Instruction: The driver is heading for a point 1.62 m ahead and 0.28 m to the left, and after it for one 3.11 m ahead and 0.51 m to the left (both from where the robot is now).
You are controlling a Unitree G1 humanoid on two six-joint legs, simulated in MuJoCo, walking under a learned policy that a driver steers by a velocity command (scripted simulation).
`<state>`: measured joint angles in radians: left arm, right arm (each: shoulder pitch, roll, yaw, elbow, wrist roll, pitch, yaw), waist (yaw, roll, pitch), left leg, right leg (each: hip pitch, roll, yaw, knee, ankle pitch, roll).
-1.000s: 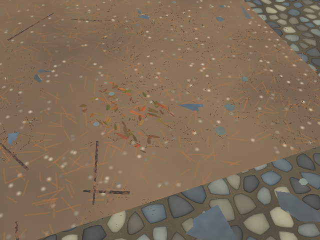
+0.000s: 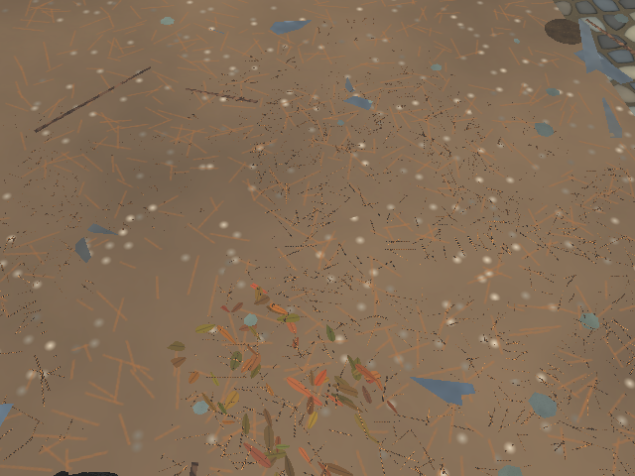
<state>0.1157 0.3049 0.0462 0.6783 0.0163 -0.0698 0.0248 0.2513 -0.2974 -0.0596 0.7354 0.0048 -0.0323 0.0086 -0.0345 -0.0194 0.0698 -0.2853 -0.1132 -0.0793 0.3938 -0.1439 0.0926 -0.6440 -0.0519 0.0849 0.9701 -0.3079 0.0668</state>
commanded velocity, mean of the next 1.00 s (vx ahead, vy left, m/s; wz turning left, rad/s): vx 0.05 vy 0.00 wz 0.40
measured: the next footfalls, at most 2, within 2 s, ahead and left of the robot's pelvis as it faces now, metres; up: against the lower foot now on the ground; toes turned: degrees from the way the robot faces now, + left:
right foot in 0.20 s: +0.24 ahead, -0.13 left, +0.00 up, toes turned +14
left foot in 0.62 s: +0.11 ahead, +0.11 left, +0.00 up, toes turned +22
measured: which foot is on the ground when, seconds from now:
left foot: down 0.00-0.22, up 0.24-0.60, down 0.62-1.00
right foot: up 0.00-0.18, down 0.20-0.62, up 0.64-0.94, down 0.96-1.00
